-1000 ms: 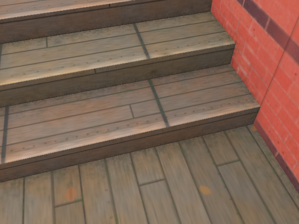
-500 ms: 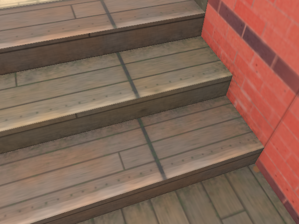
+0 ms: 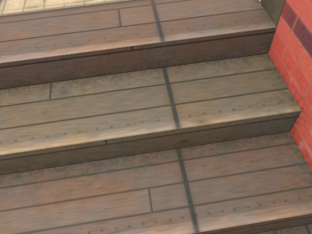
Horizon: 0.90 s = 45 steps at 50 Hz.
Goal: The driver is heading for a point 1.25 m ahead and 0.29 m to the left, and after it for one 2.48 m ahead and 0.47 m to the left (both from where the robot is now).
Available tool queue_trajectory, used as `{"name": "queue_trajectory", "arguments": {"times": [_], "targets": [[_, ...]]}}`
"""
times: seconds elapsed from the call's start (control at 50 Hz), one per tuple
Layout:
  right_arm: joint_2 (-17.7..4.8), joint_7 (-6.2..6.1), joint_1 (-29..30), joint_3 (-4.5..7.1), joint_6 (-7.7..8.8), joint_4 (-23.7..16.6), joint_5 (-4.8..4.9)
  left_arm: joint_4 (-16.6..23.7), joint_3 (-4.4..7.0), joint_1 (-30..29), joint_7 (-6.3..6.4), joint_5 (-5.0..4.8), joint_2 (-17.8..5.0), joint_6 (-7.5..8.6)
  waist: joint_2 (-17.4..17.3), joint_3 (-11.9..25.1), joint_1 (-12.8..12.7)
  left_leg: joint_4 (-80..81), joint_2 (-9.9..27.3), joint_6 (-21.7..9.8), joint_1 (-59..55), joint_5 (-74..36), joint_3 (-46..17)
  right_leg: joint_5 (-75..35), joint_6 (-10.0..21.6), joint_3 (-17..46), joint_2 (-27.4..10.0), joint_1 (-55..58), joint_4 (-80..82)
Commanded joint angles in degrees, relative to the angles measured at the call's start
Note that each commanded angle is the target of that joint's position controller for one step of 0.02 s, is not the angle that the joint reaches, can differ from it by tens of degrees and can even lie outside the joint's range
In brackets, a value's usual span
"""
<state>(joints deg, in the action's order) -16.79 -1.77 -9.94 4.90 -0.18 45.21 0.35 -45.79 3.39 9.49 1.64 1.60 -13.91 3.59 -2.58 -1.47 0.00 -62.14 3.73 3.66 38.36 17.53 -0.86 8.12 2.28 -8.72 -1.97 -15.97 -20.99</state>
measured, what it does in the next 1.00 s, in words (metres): steps on the spot, turning left: left foot, then right foot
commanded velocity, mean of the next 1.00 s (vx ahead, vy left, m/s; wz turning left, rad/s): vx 0.05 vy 0.00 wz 0.41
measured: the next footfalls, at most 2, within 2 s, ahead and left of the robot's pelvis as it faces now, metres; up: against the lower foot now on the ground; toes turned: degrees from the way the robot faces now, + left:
left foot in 0.24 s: +0.11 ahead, +0.16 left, +0.00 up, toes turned +11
right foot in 0.66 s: +0.17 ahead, -0.06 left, +0.00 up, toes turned +24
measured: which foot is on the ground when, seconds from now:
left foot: up 0.00-0.22, down 0.24-0.68, up 0.70-0.94, down 0.96-1.00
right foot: down 0.00-0.24, up 0.26-0.64, down 0.66-1.00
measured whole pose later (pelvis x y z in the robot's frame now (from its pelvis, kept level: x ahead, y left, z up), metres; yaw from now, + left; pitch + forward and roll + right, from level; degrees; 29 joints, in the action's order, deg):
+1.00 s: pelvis +0.07 +0.03 -0.01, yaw +24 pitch +1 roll +0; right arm -13.9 -2.2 -10.6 3.7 -2.9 39.8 -0.5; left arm -44.2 1.9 9.0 0.4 0.7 -11.7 1.9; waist -1.1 -0.6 -0.8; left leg -26.5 0.1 1.5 11.5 16.3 -4.4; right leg 13.6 -0.4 -0.1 -0.7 -16.3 -28.7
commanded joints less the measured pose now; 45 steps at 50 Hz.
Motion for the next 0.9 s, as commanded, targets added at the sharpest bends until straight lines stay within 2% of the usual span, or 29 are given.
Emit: {"name": "queue_trajectory", "arguments": {"times": [0.02, 0.08, 0.18, 0.2, 0.22, 0.24, 0.26, 0.28, 0.3, 0.32, 0.34, 0.36, 0.38, 0.42, 0.48, 0.54, 0.6, 0.64, 0.66, 0.68, 0.7, 0.72, 0.74, 0.76, 0.78, 0.82, 0.86, 0.88, 0.9], "targets": [[-1.06, 0.54, -2.38, 0.27, -0.29, -3.99, -0.14, 4.13, 2.07, -4.92, 1.37, -0.36, -8.89, 0.07, 8.73, 7.67, 1.77, 5.78, 1.95, 0.21, -5.49, -6.55, -0.44, -25.36, 10.64, 3.91, -15.65, 4.34, 7.25], [-1.31, 1.45, 1.67, 0.32, -0.58, -6.28, -0.21, 3.49, 2.49, -4.83, 1.67, -0.67, -10.34, -0.98, 8.88, 6.96, 0.54, 13.23, 1.6, -0.73, -9.03, -8.26, 1.24, -20.69, 9.71, 1.83, -16.25, 5.13, 7.06], [-2.86, 3.04, 3.69, 1.15, -1.34, -9.59, 0.12, 2.13, 3.34, -3.71, 1.44, -2.47, -12.22, -2.57, 9.96, 5.92, 0.1, 24.94, -0.03, -4.08, -11.29, -2.53, 3.75, -18.25, 6.7, 2.55, -18.78, 11.72, 0.6], [-2.81, 3.23, 2.38, 1.32, -1.14, -9.38, 0.12, 1.9, 3.3, -3.96, 1.51, -2.94, -11.93, -2.83, 9.4, 6.05, 1.0, 30.82, -1.28, -5.29, -14.46, -5.96, 4.99, -17.57, 4.98, 1.48, -17.76, 11.69, -2.57], [-4.25, 2.89, 0.73, 1.94, -0.81, -8.9, -0.19, 0.68, 3.1, -0.96, 1.35, -2.92, -10.67, -2.97, 6.85, 6.58, 1.1, 36.77, -2.86, -6.95, -19.78, -12.94, 4.48, -15.55, 2.2, -0.38, -15.06, 10.29, -7.78], [-9.54, 1.88, -3.24, 3.69, -0.49, -8.34, -0.48, 0.73, 2.67, 0.9, 1.07, -1.36, -8.92, -2.85, -2.2, 8.87, 1.45, 38.7, 1.87, -9.89, -30.94, -34.93, -3.65, -7.09, -1.99, -3.94, -10.24, 1.72, -20.19], [-15.83, 0.8, -4.83, 4.77, -0.48, -9.34, -1.6, 3.98, 1.29, -0.64, 0.6, 1.34, -5.58, -2.43, -18.15, 9.21, 0.24, 36.43, 15.67, -20.6, -43.09, -61.14, -23.62, 27.28, -7.73, -4.59, -1.33, -19.81, -37.96], [-12.82, 1.22, -7.97, 4.04, 0.48, -9.32, -2.06, 4.39, 1.44, -3.44, 0.21, 0.48, -6.8, -2.1, -10.71, 17.62, 3.68, 37.68, 18.54, -26.43, -44.99, -51.47, -27.89, 32.33, -7.69, 7.75, 0.46, -23.57, -47.34], [-11.62, 1.51, -7.75, 3.87, 1.34, -9.13, -1.45, 5.26, 1.87, -6.2, -0.26, -1.37, -8.1, -1.91, -6.01, 16.27, 4.05, 40.23, 15.17, -24.19, -43.82, -35.74, -24.84, 27.71, -6.22, 10.96, -0.45, -26.18, -48.79], [-10.5, 1.17, -4.33, 3.63, 1.71, -9.35, -0.46, 5.04, 2.0, -7.05, -0.07, -1.78, -7.92, -1.88, -3.58, 13.0, 2.44, 41.41, 12.54, -20.91, -40.54, -25.42, -22.33, 22.53, -5.3, 11.94, -1.5, -27.62, -46.78], [-8.86, 0.71, -0.73, 3.0, 1.48, -10.18, 0.26, 4.67, 2.25, -7.66, 0.42, -1.15, -8.63, -2.03, -2.36, 10.45, 1.34, 42.66, 11.4, -18.91, -36.27, -21.7, -20.97, 19.1, -5.24, 12.34, -2.02, -27.06, -44.59], [-8.2, 0.19, 2.6, 2.53, 1.18, -11.16, 0.16, 4.75, 2.45, -7.47, 0.81, -0.74, -8.93, -2.25, -3.12, 9.37, -0.32, 43.07, 10.16, -17.96, -31.27, -23.78, -18.89, 16.5, -5.2, 12.3, -1.62, -23.55, -43.06], [-8.19, -0.15, 3.67, 2.4, 1.01, -11.89, -0.44, 4.78, 2.32, -6.85, 0.95, -0.47, -8.3, -2.29, -3.81, 9.67, -1.13, 42.85, 9.09, -17.69, -28.77, -27.84, -17.5, 14.74, -5.29, 11.75, -0.4, -20.74, -42.13], [-8.65, -0.59, 2.73, 2.6, 0.96, -12.28, -0.65, 4.68, 1.94, -5.69, 1.13, -0.63, -6.79, -2.22, -3.86, 11.19, -1.18, 41.8, 8.04, -17.39, -28.73, -32.51, -16.03, 12.88, -5.73, 11.57, 1.14, -18.38, -37.11], [-9.33, -1.01, 1.63, 2.88, 0.45, -12.49, -0.05, 5.05, 1.25, -6.41, 1.02, -0.88, -5.51, -2.5, -4.42, 11.38, -0.31, 40.94, 7.18, -16.79, -27.55, -28.43, -17.02, 11.15, -6.41, 12.05, 2.47, -15.09, -29.0], [-9.34, -0.98, 2.08, 2.97, -0.22, -13.12, -0.2, 5.35, 1.31, -6.55, 0.7, -1.23, -6.1, -2.79, -6.63, 10.41, 0.22, 40.79, 5.98, -16.19, -24.66, -22.41, -19.36, 10.3, -6.48, 12.01, 3.92, -10.99, -23.23], [-7.78, -0.73, 2.36, 2.29, -0.65, -13.27, -0.29, 4.9, 1.42, -3.88, -0.02, -1.51, -6.56, -2.43, -7.95, 10.5, 0.43, 38.61, 6.18, -15.34, -24.72, -23.82, -21.22, 9.9, -5.93, 11.09, 3.8, -6.36, -17.23], [-6.43, -0.76, 2.82, 1.52, -0.96, -13.39, -0.05, 5.16, 1.4, -2.99, -0.56, -1.47, -5.86, -1.65, -7.16, 9.56, -1.14, 36.23, 3.86, -13.05, -23.81, -20.81, -20.93, 2.62, -3.74, 9.67, 3.66, -0.51, -5.13], [-5.14, -0.85, 1.25, 1.08, -0.95, -13.28, -0.4, 5.31, 1.68, -2.0, -0.59, -0.7, -7.1, -1.34, -5.19, 9.46, -0.89, 34.11, 2.08, -10.76, -20.73, -14.5, -20.2, -1.71, -1.96, 12.2, 0.14, 4.67, -1.75], [-1.46, -0.78, -0.32, 0.0, -0.93, -13.67, -1.62, 6.13, 1.97, -0.86, -0.46, 0.81, -9.87, -1.41, 4.77, 10.38, 0.4, 23.7, -3.38, -7.32, -14.57, -1.43, -14.51, -10.84, 1.78, 23.01, -10.68, 10.55, 0.98], [-3.12, -0.82, -0.14, 0.51, -0.83, -15.37, -1.06, 5.6, 2.17, -1.56, -0.8, 2.31, -11.18, -1.49, 17.9, 7.36, 2.05, 15.95, -9.57, -4.34, -8.07, 16.16, -8.28, -19.53, 12.74, 34.93, -20.02, 6.53, 3.56], [-8.38, -0.7, 0.57, 2.05, -0.64, -14.51, -1.24, 6.96, 1.81, -3.05, -0.9, 1.89, -8.93, -0.98, 14.73, 7.33, 0.71, 3.57, -7.14, -1.98, -9.21, 18.8, -9.53, -19.52, 17.1, 36.28, -21.97, 3.31, 4.29], [-10.36, -0.46, -0.07, 3.05, -0.8, -13.45, -0.39, 7.27, 2.0, -4.21, -0.69, 0.86, -8.95, -0.87, 12.08, 6.75, 0.92, -2.83, -7.49, -1.16, -8.09, 16.25, -9.44, -18.35, 15.37, 31.76, -18.96, 3.28, 3.48], [-8.82, -0.53, -1.09, 3.01, -1.26, -11.98, -0.3, 7.45, 1.98, -5.59, -0.52, 0.01, -8.72, -0.96, 9.61, 6.33, 1.75, -5.14, -7.26, -0.18, -7.88, 13.62, -9.68, -16.3, 12.45, 27.39, -15.45, 3.43, 2.51], [-7.07, -0.54, -1.23, 2.56, -1.72, -11.66, -0.67, 7.34, 1.6, -6.22, -0.38, -0.99, -7.51, -1.05, 8.84, 5.76, 1.87, -5.44, -7.05, 0.65, -7.55, 11.16, -9.88, -16.44, 10.98, 25.09, -13.95, 3.74, 1.82], [-2.62, -0.45, -1.1, 1.14, -2.04, -11.17, -0.47, 6.84, 0.78, -6.15, -0.05, -1.21, -5.47, -1.47, 8.35, 5.6, 2.02, 2.85, -6.51, 1.68, -11.41, 8.36, -7.19, -17.65, 8.93, 19.07, -9.99, 3.2, 1.3], [0.87, -0.53, 1.85, -0.36, -1.88, -11.62, -0.74, 6.34, 0.65, -4.76, -0.08, -0.76, -5.11, -1.76, 11.47, 6.92, 0.36, 16.67, -4.66, 1.92, -16.95, 9.08, -2.99, -18.28, 7.9, 16.35, -8.19, 5.17, 0.36], [0.94, -0.58, 2.97, -0.49, -1.95, -11.71, -0.63, 5.87, 0.8, -2.92, -0.23, -0.65, -5.71, -1.92, 13.2, 7.22, -0.85, 22.0, -4.66, 1.83, -19.16, 9.95, -1.71, -17.89, 8.31, 16.92, -8.47, 6.52, 0.06], [-0.17, -0.6, 2.62, -0.16, -2.04, -11.33, -0.29, 5.57, 1.03, -1.61, -0.41, -0.88, -6.6, -2.0, 14.3, 7.25, -1.33, 27.21, -4.84, 1.51, -21.1, 7.7, -0.93, -16.94, 8.68, 17.96, -8.85, 7.63, -0.35]]}}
